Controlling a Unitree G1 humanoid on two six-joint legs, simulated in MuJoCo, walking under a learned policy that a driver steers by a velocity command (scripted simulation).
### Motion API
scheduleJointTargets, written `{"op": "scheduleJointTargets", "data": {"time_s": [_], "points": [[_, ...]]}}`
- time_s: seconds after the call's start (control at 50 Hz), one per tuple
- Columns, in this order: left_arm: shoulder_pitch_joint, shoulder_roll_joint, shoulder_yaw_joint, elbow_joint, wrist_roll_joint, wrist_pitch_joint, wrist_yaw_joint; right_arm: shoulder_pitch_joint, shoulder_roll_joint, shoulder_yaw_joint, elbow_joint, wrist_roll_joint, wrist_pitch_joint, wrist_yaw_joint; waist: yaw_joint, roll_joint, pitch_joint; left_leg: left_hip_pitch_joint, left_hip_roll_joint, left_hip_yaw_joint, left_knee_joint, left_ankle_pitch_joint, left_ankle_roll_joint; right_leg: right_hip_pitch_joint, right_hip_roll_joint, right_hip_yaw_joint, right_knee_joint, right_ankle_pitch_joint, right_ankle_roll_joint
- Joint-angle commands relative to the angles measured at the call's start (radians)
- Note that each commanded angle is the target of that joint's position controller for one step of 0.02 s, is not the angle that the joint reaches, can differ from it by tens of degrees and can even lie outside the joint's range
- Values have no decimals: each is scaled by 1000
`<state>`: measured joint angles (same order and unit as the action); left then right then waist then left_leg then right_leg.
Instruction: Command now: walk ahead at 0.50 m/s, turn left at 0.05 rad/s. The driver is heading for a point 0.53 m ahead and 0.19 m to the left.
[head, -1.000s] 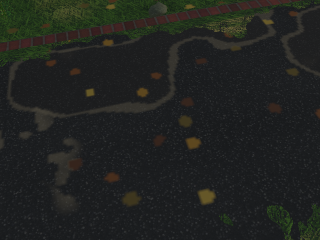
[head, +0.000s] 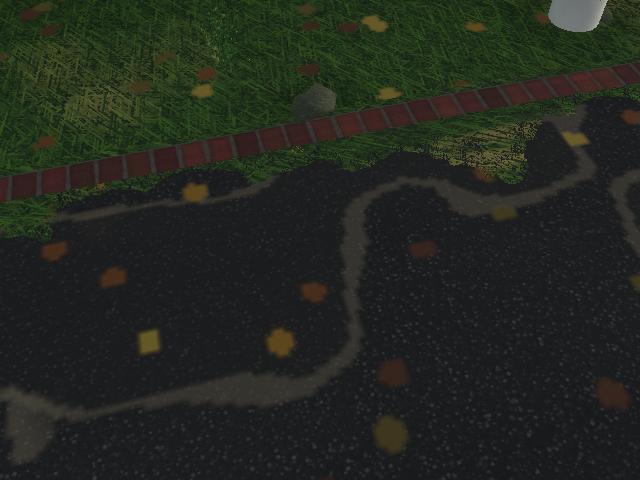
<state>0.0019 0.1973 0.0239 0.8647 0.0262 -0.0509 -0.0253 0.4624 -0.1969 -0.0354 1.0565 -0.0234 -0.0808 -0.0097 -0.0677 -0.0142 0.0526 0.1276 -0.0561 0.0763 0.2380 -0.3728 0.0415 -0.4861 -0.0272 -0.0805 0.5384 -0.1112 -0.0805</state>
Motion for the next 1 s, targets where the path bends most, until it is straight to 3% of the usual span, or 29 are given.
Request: {"op": "scheduleJointTargets", "data": {"time_s": [0.02, 0.04, 0.06, 0.08, 0.1, 0.12, 0.14, 0.18, 0.26, 0.36, 0.46, 0.52, 0.56, 0.58, 0.6, 0.62, 0.64, 0.66, 0.68, 0.72, 0.74, 0.8, 0.88, 0.94, 1.0], "points": [[337, 153, 56, 60, 18, -32, 24, -11, -143, -23, -35, 6, -2, -4, 191, 40, -149, -172, 216, -48, 434, 851, 91, 443, 10, 28, -87, -21, -74], [485, 257, 83, 76, 45, -38, 37, 30, -67, -2, -78, 39, -5, 6, 208, -123, -295, -480, 113, 7, 784, 430, 48, 748, -278, 396, -128, -153, -154], [469, 281, 93, 77, 18, -22, 27, 81, -82, -14, -70, 42, -1, 4, 176, -219, -371, -670, -19, -58, 1023, -154, 45, 805, -423, 735, -263, -176, -226], [353, 224, 80, 56, -5, -14, 23, 5, -142, -33, -73, 22, 7, -1, 136, -74, -220, -729, 59, -138, 1064, -81, 59, 664, -377, 600, -276, -233, -192], [266, 152, 60, 40, -9, -20, 21, -54, -119, -29, -84, 19, 4, 5, 114, -28, -99, -725, 99, -138, 1024, 4, 59, 511, -337, 466, -321, -215, -163], [227, 108, 48, 41, -5, -27, 21, -68, -92, -28, -82, 18, 9, 9, 85, -20, -37, -691, 130, -134, 964, 54, 59, 411, -289, 361, -363, -170, -116], [225, 85, 41, 54, -8, -36, 27, -68, -85, -30, -82, 1, 21, 14, 63, -46, -9, -655, 148, -135, 923, 78, 51, 349, -252, 282, -384, -107, -85], [259, 79, 37, 73, -8, -54, 32, -51, -60, -30, -75, -9, 47, 28, 43, -52, -12, -622, 149, -123, 913, 114, 37, 315, -228, 188, -402, -6, -67], [325, 106, 44, 95, -11, -72, 36, -176, -56, -34, -125, -4, 69, 41, 45, -40, 18, -760, 169, -103, 851, 240, 18, 360, -213, 61, -426, 102, -58], [381, 100, 37, 113, -11, -70, 44, -352, -39, -21, -193, -1, 64, 54, 76, -41, 52, -788, 149, -35, 595, 380, 7, 413, -186, -63, -416, 244, -38], [463, 123, 41, 143, -6, -55, 61, -469, -41, -11, -253, -9, 61, 62, 105, -47, 62, -760, 108, 56, 423, 330, 57, 567, -229, -136, -346, 460, -33], [439, 161, 51, 138, -1, -38, 70, -397, -69, -25, -243, -12, 63, 56, 55, -89, 4, -629, 27, 105, 400, 183, 120, 629, -245, -182, -165, 862, -27], [420, 190, 61, 123, 1, -20, 67, -228, -110, -49, -197, -14, 56, 47, -15, -90, -96, -433, -35, 103, 343, 108, 172, 598, -250, -188, 127, 901, -29], [392, 195, 63, 103, -5, -16, 59, -80, -158, -73, -156, -26, 47, 37, -93, -33, -168, -211, -7, 18, 242, 128, 216, 449, -229, -199, 386, 700, 0], [405, 101, 44, 44, -20, -20, 45, -38, -272, -105, -157, -32, 48, 22, -68, 158, -254, 74, 278, -406, 206, 73, 328, 72, -102, -196, 751, -11, 51], [338, 132, 53, -19, -18, -33, 31, -60, -318, -112, -176, -5, 60, 25, -43, 168, -303, 162, 409, -837, 53, 130, 425, -178, 67, 16, 949, -433, 75], [236, 141, 52, -42, -11, -44, 25, -96, -290, -104, -168, 10, 67, 18, -38, 55, -168, 75, 383, -670, 29, 155, 384, -279, -16, 110, 919, -329, 65], [251, 131, 46, -37, -23, -55, 26, -155, -228, -88, -171, 15, 62, 12, 7, 11, -68, -66, 362, -537, 19, 335, 338, -244, -53, 97, 831, -242, 64], [288, 123, 47, -10, -20, -51, 33, -209, -181, -73, -181, 14, 53, 8, 59, -40, -23, -173, 309, -419, 22, 573, 286, -163, -78, 92, 748, -218, 70], [349, 108, 46, 10, 13, -10, 36, -245, -140, -54, -185, 24, 30, 5, 110, -15, -39, -281, 238, -262, 40, 861, 238, -25, -88, 90, 657, -221, 95], [355, 101, 46, 10, 16, 7, 33, -226, -144, -52, -177, 24, 18, 7, 115, -1, -54, -290, 220, -230, 49, 975, 228, -4, -76, 77, 633, -213, 103], [322, 90, 42, -3, 6, 27, 27, -173, -175, -52, -159, 17, 12, 6, 107, 48, -74, -263, 180, -163, 60, 1111, 184, -28, -55, 50, 522, -125, 111], [209, 95, 32, -34, -2, 32, 27, -145, -157, -37, -150, 15, 27, -2, 62, 93, -73, -199, 158, -135, 68, 1081, 119, -51, -43, 36, 336, -9, 102], [160, 96, 25, -43, -8, 29, 34, -118, -154, -29, -133, 8, 33, -12, 32, 101, -75, -131, 182, -145, 89, 1080, 114, -32, -23, 32, 213, 32, 85], [178, 105, 24, -27, -8, 20, 45, -125, -149, -22, -116, 1, 40, -21, 36, 102, -59, -107, 209, -168, 143, 1101, 122, 33, 5, 34, 118, -29, 56]]}}
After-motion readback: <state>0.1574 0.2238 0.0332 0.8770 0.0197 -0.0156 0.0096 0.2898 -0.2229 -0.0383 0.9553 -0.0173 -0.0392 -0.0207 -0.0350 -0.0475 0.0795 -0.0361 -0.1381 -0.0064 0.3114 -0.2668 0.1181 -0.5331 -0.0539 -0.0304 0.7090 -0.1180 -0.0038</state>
